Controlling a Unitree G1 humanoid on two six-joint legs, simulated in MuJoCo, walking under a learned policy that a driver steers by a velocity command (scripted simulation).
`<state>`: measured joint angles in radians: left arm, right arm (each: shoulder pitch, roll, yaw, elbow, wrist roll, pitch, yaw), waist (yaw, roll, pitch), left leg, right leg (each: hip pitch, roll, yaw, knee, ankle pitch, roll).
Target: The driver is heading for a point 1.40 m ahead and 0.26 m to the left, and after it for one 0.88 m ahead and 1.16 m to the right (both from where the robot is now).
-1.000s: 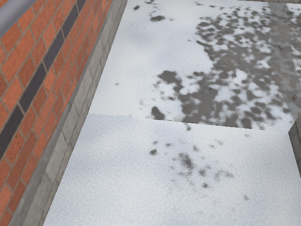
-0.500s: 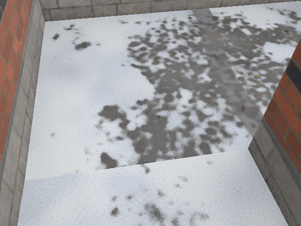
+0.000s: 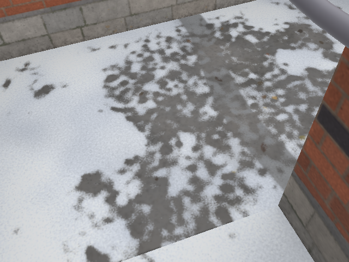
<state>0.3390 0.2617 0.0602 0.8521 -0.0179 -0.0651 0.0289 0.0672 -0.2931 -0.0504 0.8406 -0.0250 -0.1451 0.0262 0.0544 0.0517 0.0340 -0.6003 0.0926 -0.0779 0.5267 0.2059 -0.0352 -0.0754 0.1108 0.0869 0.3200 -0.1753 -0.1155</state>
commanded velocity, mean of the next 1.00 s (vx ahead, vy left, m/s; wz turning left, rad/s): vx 0.25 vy -0.01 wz -0.06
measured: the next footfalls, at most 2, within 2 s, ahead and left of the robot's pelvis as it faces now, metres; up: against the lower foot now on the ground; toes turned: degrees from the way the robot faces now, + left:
left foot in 0.16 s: +0.29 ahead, +0.14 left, -0.03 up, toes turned -3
right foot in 0.62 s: +0.51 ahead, -0.07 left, -0.04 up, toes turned +1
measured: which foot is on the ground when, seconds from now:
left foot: up 0.00-0.14, down 0.16-0.64, up 0.66-0.92, down 0.94-1.00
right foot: down 0.00-0.18, up 0.20-0.60, down 0.62-1.00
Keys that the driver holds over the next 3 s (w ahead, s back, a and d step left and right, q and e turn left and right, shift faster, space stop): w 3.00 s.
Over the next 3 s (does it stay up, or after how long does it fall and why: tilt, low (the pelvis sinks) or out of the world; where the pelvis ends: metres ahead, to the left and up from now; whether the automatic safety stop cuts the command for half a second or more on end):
stays up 0.45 0.08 -0.05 its command is cut before an obstacle after 0.3 s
